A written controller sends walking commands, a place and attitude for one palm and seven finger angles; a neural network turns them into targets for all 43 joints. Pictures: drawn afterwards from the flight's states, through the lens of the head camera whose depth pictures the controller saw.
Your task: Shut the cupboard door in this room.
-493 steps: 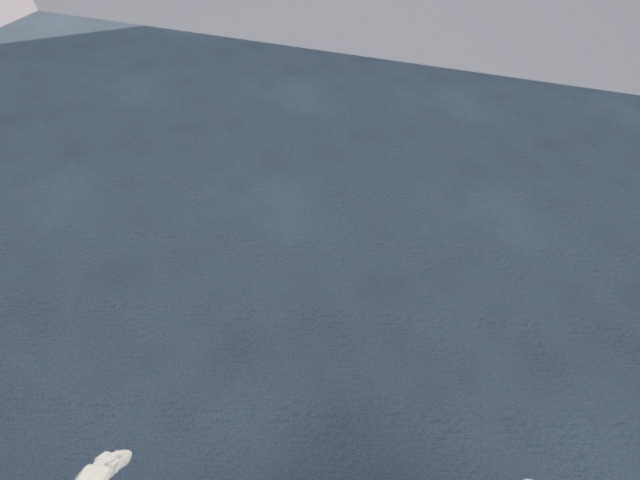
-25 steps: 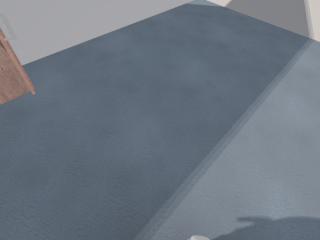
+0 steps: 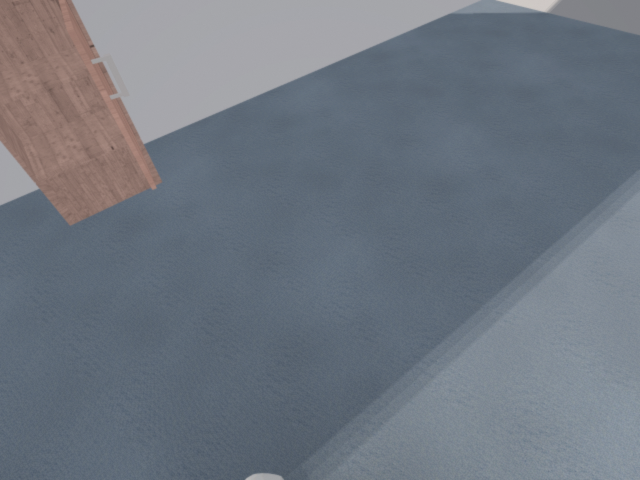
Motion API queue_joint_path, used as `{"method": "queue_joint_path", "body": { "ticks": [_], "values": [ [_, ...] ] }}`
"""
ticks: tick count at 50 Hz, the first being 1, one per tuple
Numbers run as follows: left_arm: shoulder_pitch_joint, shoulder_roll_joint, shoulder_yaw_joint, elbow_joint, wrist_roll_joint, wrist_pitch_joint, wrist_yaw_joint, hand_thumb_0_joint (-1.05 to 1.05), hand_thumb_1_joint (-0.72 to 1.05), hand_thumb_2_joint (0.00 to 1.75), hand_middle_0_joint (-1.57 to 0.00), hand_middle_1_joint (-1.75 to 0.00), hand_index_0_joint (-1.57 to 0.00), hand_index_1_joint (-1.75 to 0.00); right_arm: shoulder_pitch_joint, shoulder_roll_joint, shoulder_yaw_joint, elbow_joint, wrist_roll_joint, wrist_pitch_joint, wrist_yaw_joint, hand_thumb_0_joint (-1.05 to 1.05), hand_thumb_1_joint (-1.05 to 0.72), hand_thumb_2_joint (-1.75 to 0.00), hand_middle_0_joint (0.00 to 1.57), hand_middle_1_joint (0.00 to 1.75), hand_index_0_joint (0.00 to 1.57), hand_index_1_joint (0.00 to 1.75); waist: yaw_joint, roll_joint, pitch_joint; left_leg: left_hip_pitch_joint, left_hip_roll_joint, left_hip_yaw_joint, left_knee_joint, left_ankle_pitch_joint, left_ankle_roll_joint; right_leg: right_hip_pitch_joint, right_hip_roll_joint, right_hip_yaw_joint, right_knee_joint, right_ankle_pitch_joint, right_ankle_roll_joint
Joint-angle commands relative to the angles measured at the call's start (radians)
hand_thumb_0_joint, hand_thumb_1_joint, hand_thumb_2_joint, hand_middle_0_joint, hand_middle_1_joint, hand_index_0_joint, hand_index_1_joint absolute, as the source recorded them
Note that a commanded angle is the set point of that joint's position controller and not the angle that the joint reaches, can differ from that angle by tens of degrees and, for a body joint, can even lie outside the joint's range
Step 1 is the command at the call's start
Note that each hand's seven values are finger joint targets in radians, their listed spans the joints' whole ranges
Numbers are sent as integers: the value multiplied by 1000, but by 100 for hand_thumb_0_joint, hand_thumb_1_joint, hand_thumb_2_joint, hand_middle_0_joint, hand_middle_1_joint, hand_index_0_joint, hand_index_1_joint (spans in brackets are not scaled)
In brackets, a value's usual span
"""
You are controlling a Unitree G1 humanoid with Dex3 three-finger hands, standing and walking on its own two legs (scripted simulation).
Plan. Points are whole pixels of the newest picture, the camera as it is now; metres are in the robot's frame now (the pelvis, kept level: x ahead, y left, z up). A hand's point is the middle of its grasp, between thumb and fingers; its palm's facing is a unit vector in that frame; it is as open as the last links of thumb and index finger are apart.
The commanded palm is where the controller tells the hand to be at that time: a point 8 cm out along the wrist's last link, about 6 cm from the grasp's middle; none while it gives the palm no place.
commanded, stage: stand and wait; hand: left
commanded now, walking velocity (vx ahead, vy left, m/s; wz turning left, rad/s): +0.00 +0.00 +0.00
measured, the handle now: (110, 77) +1.26 +0.74 -0.06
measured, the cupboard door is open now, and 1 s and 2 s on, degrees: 82 82 82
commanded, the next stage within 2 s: turn or walk to find it in 0.06 s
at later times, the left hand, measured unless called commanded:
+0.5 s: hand out of the picture -0.04 +0.24 -0.18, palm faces +0.22 -0.95 -0.23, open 7.4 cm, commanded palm none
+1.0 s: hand out of the picture -0.10 +0.14 -0.16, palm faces +0.42 -0.88 -0.23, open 7.4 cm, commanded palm none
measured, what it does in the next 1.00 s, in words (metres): steps on the spot, turning left: left foot, then right foot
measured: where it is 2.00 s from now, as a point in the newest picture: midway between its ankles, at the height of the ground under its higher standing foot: outside the picture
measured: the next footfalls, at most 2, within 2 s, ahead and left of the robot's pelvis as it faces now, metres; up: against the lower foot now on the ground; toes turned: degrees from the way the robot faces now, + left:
left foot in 0.24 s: -0.02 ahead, +0.14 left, +0.00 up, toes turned +6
right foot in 0.68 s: +0.00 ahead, -0.10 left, +0.00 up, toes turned +10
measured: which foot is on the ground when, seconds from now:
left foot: up 0.00-0.22, down 0.24-0.68, up 0.70-1.00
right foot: down 0.00-0.26, up 0.28-0.66, down 0.68-1.00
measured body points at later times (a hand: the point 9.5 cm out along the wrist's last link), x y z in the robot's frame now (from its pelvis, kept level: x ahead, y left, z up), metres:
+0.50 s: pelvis -0.04 +0.03 +0.00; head -0.03 +0.04 +0.45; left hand -0.05 +0.29 -0.16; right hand +0.06 -0.19 -0.15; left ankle -0.06 +0.14 -0.74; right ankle -0.03 -0.11 -0.68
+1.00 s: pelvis +0.00 +0.00 +0.00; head +0.03 -0.02 +0.45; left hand -0.12 +0.19 -0.14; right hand +0.11 -0.23 -0.17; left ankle -0.02 +0.17 -0.66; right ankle -0.04 -0.11 -0.74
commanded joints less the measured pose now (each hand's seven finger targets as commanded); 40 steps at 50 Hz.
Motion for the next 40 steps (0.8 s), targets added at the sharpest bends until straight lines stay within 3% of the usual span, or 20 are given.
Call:
{"method": "queue_joint_path", "body": {
  "ticks": [1,5,7,9,11,12,13,14,16,19,22,27,31,32,33,34,35,36,37,40],
  "values": [
    [61,174,37,-19,14,-23,8,0,90,90,-20,-30,-20,-30,-18,-21,12,-48,3,-20,-8,0,-90,-90,20,30,20,30,45,-197,-6,-9,28,43,-158,-62,-3,51,-243,232,-201,133,-69],
    [120,211,49,30,20,-19,5,0,90,90,-20,-30,-20,-30,-77,-2,31,-50,14,-37,-13,0,-90,-90,20,30,20,30,83,-220,-38,59,16,92,-371,-145,10,127,-270,243,-147,326,-110],
    [123,220,53,50,18,-18,8,0,90,90,-20,-30,-20,-30,-73,-4,34,-45,19,-42,-16,0,-90,-90,20,30,20,30,74,-224,-51,102,15,99,-438,-138,16,128,-289,243,-116,384,-113],
    [101,227,54,56,14,-13,9,0,90,90,-20,-30,-20,-30,-43,2,38,-33,23,-47,-18,0,-90,-90,20,30,20,30,49,-214,-76,179,5,116,-546,-55,24,104,-281,205,-77,373,-84],
    [68,206,52,52,2,-3,9,0,90,90,-20,-30,-20,-30,3,-19,37,-16,22,-58,-17,0,-90,-90,20,30,20,30,11,-144,-84,331,31,96,-722,116,44,-12,-238,137,-3,221,-12],
    [68,171,47,38,-4,5,6,0,90,90,-20,-30,-20,-30,5,-67,27,-22,17,-64,-15,0,-90,-90,20,30,20,30,8,16,-84,386,144,-59,-792,148,88,-129,-153,64,118,60,43],
    [54,124,34,10,-5,13,0,0,90,90,-20,-30,-20,-30,-9,-137,12,-40,6,-61,-18,0,-90,-90,20,30,20,30,6,234,-28,377,321,-258,-842,287,180,-294,-61,-18,276,-214,104],
    [10,137,33,1,6,23,1,0,90,90,-20,-30,-20,-30,-25,-152,9,-46,4,-51,-21,0,-90,-90,20,30,20,30,-9,178,4,271,362,-259,-862,291,244,-264,-56,33,408,-312,103],
    [-16,156,42,18,13,40,-1,0,90,90,-20,-30,-20,-30,-89,-104,24,-52,5,-55,-32,0,-90,-90,20,30,20,30,16,175,72,195,266,-195,-864,295,220,-275,-65,90,515,-239,109],
    [15,145,42,27,10,29,-10,0,90,90,-20,-30,-20,-30,-103,-112,21,-66,7,-64,-34,0,-90,-90,20,30,20,30,27,100,22,280,220,-137,-795,458,215,-306,-52,90,564,-190,128],
    [-17,146,42,5,6,27,-8,0,90,90,-20,-30,-20,-30,-75,-128,10,-71,7,-63,-30,0,-90,-90,20,30,20,30,9,70,-3,298,209,-160,-776,483,222,-298,-43,94,535,-194,141],
    [-61,139,42,-43,1,24,-4,0,90,90,-20,-30,-20,-30,-57,-147,-5,-90,-1,-55,-24,0,-90,-90,20,30,20,30,-8,118,-34,294,206,-242,-743,491,236,-236,-20,100,379,-228,141],
    [46,139,43,-24,6,4,-23,0,90,90,-20,-30,-20,-30,-90,-149,-11,-115,-5,-52,-16,0,-90,-90,20,30,20,30,39,115,-97,165,145,-277,-722,27,197,16,24,51,87,-147,128],
    [118,164,52,-5,11,-5,-26,0,90,90,-20,-30,-20,-30,-118,-134,-11,-129,0,-51,-14,0,-90,-90,20,30,20,30,83,54,-87,6,94,-248,-649,-133,165,190,10,54,-28,-101,118],
    [202,232,69,10,28,-15,-21,0,90,90,-20,-30,-20,-30,-123,-65,0,-148,7,-52,-11,0,-90,-90,20,30,20,30,121,-157,-85,-237,-21,-124,-426,-268,101,371,-169,248,-172,-283,65],
    [226,307,76,7,28,-17,-10,0,90,90,-20,-30,-20,-30,-166,-15,16,-186,4,-62,-6,0,-90,-90,20,30,20,30,150,-389,-28,-401,-87,17,-161,-288,52,353,-420,583,-305,-481,-19],
    [192,300,67,-12,12,-18,-4,0,90,90,-20,-30,-20,-30,-219,-82,1,-201,-9,-62,6,0,-90,-90,20,30,20,30,135,-253,55,-382,-14,-29,-30,-221,60,158,-467,609,-373,-559,-47],
    [115,278,72,-27,12,-35,-2,0,90,90,-20,-30,-20,-30,-171,-91,-9,-184,-11,-53,17,0,-90,-90,20,30,20,30,78,-257,81,-343,15,-46,34,-128,63,60,-431,579,-403,-602,-29],
    [76,258,66,-30,12,-40,-2,0,90,90,-20,-30,-20,-30,-134,-81,-12,-157,-13,-47,22,0,-90,-90,20,30,20,30,50,-234,91,-316,22,-23,88,-86,58,28,-408,533,-399,-590,-4],
    [42,171,36,-27,7,-61,-6,0,90,90,-20,-30,-20,-30,-48,-40,-3,-99,-12,-36,35,0,-90,-90,20,30,20,30,3,-170,117,-256,27,30,127,87,27,13,-265,178,-322,-158,34]
  ]
}}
